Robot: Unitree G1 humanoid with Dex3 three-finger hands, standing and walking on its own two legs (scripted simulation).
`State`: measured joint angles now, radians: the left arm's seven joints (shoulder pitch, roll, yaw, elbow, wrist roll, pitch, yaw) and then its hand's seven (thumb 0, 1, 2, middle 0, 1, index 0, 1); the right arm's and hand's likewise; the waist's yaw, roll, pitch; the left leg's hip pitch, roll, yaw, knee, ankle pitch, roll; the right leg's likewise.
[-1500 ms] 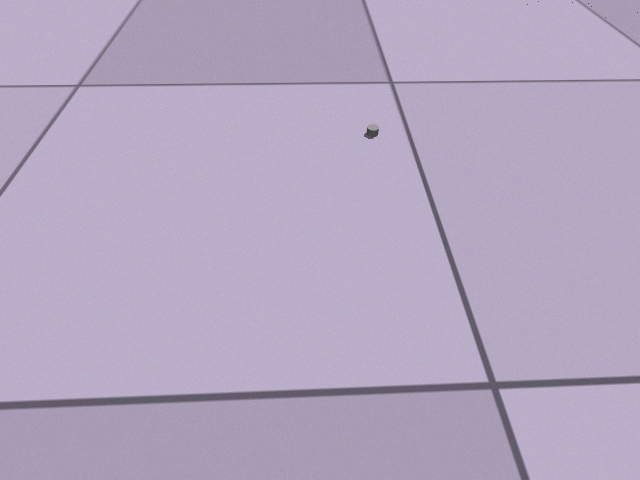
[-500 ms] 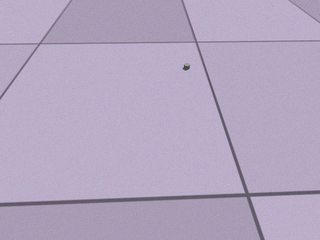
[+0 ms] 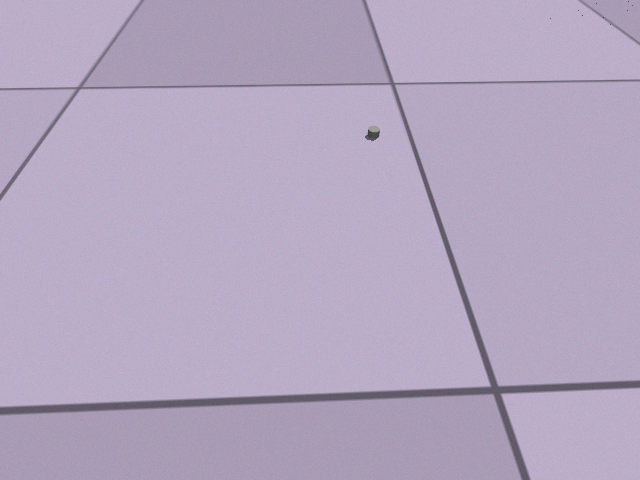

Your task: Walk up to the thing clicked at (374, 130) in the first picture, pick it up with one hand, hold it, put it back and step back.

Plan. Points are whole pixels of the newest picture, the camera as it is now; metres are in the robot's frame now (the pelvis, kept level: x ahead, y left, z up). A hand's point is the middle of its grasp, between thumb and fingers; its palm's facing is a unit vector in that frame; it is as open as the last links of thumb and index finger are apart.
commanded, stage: stand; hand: left
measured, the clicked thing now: (373, 132) +1.95 -0.31 -0.76
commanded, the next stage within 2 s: walk up in 0.92 s
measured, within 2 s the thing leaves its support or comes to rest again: neither
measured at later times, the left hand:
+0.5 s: hand out of the picture +0.07 +0.25 -0.16, palm faces -0.03 -0.94 -0.34, open 7.4 cm
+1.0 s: hand out of the picture +0.07 +0.26 -0.15, palm faces -0.06 -0.94 -0.34, open 7.4 cm
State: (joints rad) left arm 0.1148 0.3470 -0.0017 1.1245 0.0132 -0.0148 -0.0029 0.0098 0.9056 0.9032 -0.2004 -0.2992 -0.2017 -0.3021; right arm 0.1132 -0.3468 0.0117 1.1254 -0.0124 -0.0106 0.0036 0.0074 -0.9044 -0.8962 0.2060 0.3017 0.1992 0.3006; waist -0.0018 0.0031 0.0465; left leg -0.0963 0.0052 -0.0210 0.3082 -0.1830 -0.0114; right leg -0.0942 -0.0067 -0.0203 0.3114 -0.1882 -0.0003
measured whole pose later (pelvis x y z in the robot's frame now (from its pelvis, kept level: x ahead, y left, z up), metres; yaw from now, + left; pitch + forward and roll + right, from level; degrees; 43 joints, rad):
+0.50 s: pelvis +0.00 +0.00 +0.00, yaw +0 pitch -2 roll +0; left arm 0.12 0.35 0.00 1.12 0.01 -0.02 0.00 0.01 0.91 0.90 -0.20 -0.30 -0.20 -0.30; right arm 0.11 -0.35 0.01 1.12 -0.01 -0.01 0.00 0.01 -0.90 -0.90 0.21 0.30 0.20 0.30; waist 0.00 0.00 0.05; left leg -0.09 0.01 -0.02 0.31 -0.18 -0.01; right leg -0.09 -0.01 -0.02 0.30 -0.18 0.00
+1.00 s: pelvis +0.01 +0.00 +0.00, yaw -3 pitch -1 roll +1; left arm 0.17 0.37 0.04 1.08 0.03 0.00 -0.05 0.01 0.90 0.90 -0.20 -0.30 -0.20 -0.30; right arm 0.16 -0.35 -0.04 1.07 -0.04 -0.05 0.04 0.01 -0.90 -0.90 0.21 0.30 0.20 0.30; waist 0.01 -0.01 0.02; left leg -0.12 0.01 0.03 0.37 -0.28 0.02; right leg -0.22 -0.01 0.00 0.56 -0.38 -0.02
